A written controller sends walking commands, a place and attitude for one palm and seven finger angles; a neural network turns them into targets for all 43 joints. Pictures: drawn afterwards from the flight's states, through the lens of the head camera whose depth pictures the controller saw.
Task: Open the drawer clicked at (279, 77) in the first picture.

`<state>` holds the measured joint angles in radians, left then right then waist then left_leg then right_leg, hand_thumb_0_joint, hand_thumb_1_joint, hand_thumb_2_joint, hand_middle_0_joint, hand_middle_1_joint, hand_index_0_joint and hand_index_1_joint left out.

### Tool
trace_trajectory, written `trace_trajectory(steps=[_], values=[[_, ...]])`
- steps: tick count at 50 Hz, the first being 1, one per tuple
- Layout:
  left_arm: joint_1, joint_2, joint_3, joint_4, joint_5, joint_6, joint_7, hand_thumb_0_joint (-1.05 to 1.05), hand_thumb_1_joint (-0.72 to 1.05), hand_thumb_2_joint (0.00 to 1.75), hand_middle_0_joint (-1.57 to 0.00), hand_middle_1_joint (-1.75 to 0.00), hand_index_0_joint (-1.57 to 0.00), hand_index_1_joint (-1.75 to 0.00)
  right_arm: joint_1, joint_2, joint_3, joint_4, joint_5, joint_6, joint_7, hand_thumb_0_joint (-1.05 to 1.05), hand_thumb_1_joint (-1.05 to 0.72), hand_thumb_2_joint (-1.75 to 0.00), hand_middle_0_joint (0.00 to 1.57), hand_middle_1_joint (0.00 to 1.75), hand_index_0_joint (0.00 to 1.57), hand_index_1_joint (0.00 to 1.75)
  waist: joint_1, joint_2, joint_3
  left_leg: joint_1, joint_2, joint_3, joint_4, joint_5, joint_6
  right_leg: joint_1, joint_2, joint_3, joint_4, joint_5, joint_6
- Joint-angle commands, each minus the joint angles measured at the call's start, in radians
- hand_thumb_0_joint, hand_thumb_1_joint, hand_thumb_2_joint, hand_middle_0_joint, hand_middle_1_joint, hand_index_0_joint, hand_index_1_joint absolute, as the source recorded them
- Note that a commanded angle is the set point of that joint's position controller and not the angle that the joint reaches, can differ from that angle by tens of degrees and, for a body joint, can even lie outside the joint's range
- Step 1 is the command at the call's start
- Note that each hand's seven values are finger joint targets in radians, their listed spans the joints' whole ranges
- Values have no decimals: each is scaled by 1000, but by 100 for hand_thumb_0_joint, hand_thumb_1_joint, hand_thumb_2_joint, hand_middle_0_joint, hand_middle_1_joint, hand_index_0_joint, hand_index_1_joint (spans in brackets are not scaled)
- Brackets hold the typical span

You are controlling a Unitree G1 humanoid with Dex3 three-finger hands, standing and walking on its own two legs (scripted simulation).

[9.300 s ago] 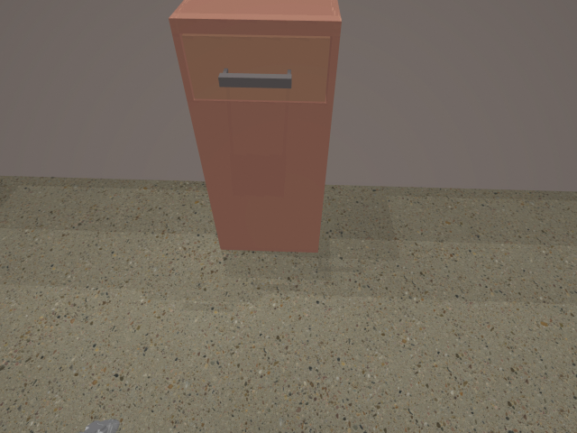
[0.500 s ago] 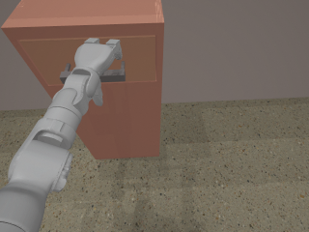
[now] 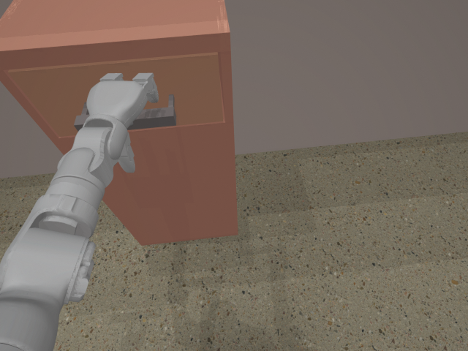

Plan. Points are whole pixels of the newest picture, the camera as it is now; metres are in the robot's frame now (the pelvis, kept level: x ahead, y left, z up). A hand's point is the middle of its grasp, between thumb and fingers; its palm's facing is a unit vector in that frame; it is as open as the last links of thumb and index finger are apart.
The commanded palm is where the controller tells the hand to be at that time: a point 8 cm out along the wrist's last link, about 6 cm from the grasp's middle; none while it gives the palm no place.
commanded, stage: move the hooked fingers above the handle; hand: left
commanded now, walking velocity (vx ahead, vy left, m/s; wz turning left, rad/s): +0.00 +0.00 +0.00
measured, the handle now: (128, 112) +0.57 +0.20 +0.06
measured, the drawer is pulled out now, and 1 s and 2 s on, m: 0.00 0.00 0.00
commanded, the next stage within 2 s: none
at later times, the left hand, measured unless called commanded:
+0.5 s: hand (142, 109) +0.52 +0.15 +0.11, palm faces +0.08 -0.07 -0.99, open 13.8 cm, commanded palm +0.49 +0.21 +0.17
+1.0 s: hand (155, 96) +0.53 +0.12 +0.13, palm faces +0.18 -0.09 -0.98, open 13.8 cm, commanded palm +0.49 +0.20 +0.17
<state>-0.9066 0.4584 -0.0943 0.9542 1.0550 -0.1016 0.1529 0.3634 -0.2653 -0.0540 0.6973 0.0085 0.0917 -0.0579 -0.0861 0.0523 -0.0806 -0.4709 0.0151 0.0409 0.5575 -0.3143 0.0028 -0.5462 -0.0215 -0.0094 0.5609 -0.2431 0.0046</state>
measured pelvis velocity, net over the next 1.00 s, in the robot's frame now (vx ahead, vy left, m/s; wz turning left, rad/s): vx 0.01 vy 0.01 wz -0.01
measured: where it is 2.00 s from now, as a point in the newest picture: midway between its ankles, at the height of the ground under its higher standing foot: outside the picture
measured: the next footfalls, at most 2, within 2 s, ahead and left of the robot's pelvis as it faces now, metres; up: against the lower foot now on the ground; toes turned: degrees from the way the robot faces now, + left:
none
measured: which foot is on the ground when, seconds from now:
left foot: down 0.00-1.00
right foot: down 0.00-1.00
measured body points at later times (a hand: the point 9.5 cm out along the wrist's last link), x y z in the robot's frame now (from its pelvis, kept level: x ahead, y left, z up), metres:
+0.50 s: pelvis +0.01 +0.00 +0.00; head +0.09 -0.02 +0.44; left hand +0.51 +0.15 +0.16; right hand +0.05 -0.27 -0.14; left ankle -0.04 +0.12 -0.73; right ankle +0.01 -0.12 -0.73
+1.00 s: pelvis +0.01 +0.01 -0.01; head +0.09 -0.02 +0.44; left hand +0.51 +0.13 +0.18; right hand +0.08 -0.28 -0.14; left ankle -0.04 +0.12 -0.73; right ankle +0.01 -0.12 -0.73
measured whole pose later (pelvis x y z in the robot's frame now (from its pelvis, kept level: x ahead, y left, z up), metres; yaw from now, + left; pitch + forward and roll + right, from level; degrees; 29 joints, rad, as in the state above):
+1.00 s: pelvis +0.01 +0.01 -0.01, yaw +0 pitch +15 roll +0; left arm -1.00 0.40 -0.10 0.93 1.06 -0.06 0.28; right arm 0.24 -0.28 -0.04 0.68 -0.01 0.08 -0.05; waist -0.11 0.05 -0.09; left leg -0.52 0.01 0.05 0.61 -0.35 0.01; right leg -0.60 -0.03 0.00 0.61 -0.27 0.01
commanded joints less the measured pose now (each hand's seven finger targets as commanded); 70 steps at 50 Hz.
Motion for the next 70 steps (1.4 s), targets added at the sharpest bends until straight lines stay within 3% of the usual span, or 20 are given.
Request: trace_trajectory(steps=[1,5,9,12,15,20,26,29,31,35,39,43,45,47,50,56,59,62,65,70], values=[[-691,345,156,-209,13,52,192,0,-50,30,-30,-120,-30,-120,55,-132,-42,-45,-11,-39,8,0,-90,-90,20,30,20,30,-18,39,-467,146,-44,-14,-13,385,28,238,51,-10,-10,285,-33],[-701,254,59,-42,27,211,196,0,-50,30,-30,-120,-30,-120,36,-146,-36,-17,-4,-32,28,0,-90,-90,20,30,20,30,-41,27,-460,136,-45,-3,-20,383,24,225,53,-21,-20,288,-31],[-657,103,-73,75,-30,301,48,0,-50,30,-30,-120,-30,-120,44,-167,-44,-16,10,-11,33,0,-90,-90,20,30,20,30,-77,-44,-422,178,-37,-3,-27,390,36,207,53,-25,-50,308,-21],[-612,51,-113,30,-62,238,-80,0,-50,30,-30,-120,-30,-120,38,-177,-46,-33,6,2,16,0,-90,-90,20,30,20,30,-93,-113,-415,196,-39,-9,-16,414,52,221,51,-22,-56,356,-14],[-598,119,-51,-92,-56,100,-124,0,-50,30,-30,-120,-30,-120,31,-166,-42,-54,-3,2,2,0,-90,-90,20,30,20,30,-64,-87,-418,195,-39,-17,-9,428,53,235,49,-10,-43,365,-21],[-545,441,251,-218,-1,-10,48,0,-50,30,-30,-120,-30,-120,26,-134,-27,-94,-16,-4,-5,0,-90,-90,20,30,20,30,54,-24,-465,78,-45,-14,5,499,37,338,47,0,27,434,-37],[-556,421,207,-158,58,213,261,0,-50,30,-30,-120,-30,-120,-31,-131,-20,-76,-11,-18,22,0,-90,-90,20,30,20,30,47,-1,-524,63,-42,29,5,488,19,368,43,-17,41,455,-31],[-592,347,124,-42,24,331,176,0,-50,30,-30,-120,-30,-120,-20,-147,-30,-55,1,1,20,0,-90,-90,20,30,20,30,-2,-53,-536,101,-45,37,-12,451,29,376,46,-18,7,456,-14],[-593,214,13,-64,-36,353,63,0,-50,30,-30,-120,-30,-120,-6,-159,-43,-64,14,14,15,0,-90,-90,20,30,20,30,-36,-82,-555,171,-41,29,-17,488,42,373,44,-16,-17,488,-6],[-589,-105,-256,-164,-108,248,-160,0,-50,30,-30,-120,-30,-120,-11,-165,-47,-61,20,6,-5,0,-90,-90,20,30,20,30,-126,-151,-384,287,-33,-19,-12,476,63,193,54,-32,-82,374,0],[-653,0,-165,-229,-111,40,-191,0,-50,30,-30,-120,-30,-120,-3,-157,-32,-28,0,-16,-17,0,-90,-90,20,30,20,30,-102,-42,-310,270,-48,-58,2,399,51,112,47,-24,-51,273,-22],[-698,241,88,-287,-55,-57,5,0,-50,30,-30,-120,-30,-120,44,-121,-31,-42,-18,-28,-3,0,-90,-90,20,30,20,30,-7,83,-461,243,-43,-60,43,565,13,156,52,-21,29,337,-43],[-652,467,290,-243,-13,-4,141,0,-50,30,-30,-120,-30,-120,17,-122,-17,-55,-28,-28,0,0,-90,-90,20,30,20,30,59,44,-525,114,-56,-46,46,574,4,270,51,-20,71,405,-46],[-631,381,191,-215,2,95,220,0,-50,30,-30,-120,-30,-120,-41,-98,1,-85,-21,-22,3,0,-90,-90,20,30,20,30,55,29,-505,48,-55,-6,30,519,4,328,38,-20,69,446,-40],[-560,402,184,-104,35,238,268,0,-50,30,-30,-120,-30,-120,-84,-115,9,-86,-15,-7,4,0,-90,-90,20,30,20,30,72,-55,-565,15,-50,36,24,506,10,418,34,-15,70,500,-34],[-595,433,153,18,-14,422,130,0,-50,30,-30,-120,-30,-120,-117,-150,8,-87,27,38,-23,0,-90,-90,20,30,20,30,43,-199,-541,13,-52,58,-54,347,33,499,23,2,-9,449,7],[-508,389,122,55,-22,382,-10,0,-50,30,-30,-120,-30,-120,-79,-163,-2,-99,29,44,-44,0,-90,-90,20,30,20,30,11,-239,-460,25,-55,51,-70,314,51,476,22,-2,-42,439,15],[-477,177,-53,-15,-24,248,-130,0,-50,30,-30,-120,-30,-120,-33,-166,-16,-100,30,21,-51,0,-90,-90,20,30,20,30,-53,-217,-324,89,-41,28,-67,260,60,318,31,-9,-87,335,8],[-594,-21,-211,-196,-62,77,-179,0,-50,30,-30,-120,-30,-120,-10,-147,-27,-86,23,-23,-41,0,-90,-90,20,30,20,30,-100,-92,-275,209,-38,-8,-44,245,64,156,38,-1,-107,206,-9],[-762,120,-66,-328,-101,-102,-64,0,-50,30,-30,-120,-30,-120,54,-146,-43,-38,4,-64,-29,0,-90,-90,20,30,20,30,-82,67,-370,258,-48,-54,6,277,36,68,46,-3,-50,148,-33]])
